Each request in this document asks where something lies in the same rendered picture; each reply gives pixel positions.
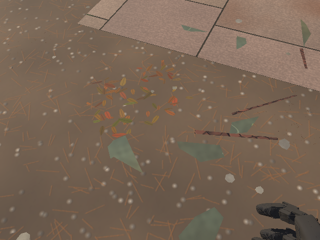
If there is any robot right hand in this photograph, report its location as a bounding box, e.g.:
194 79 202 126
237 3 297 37
251 201 320 240

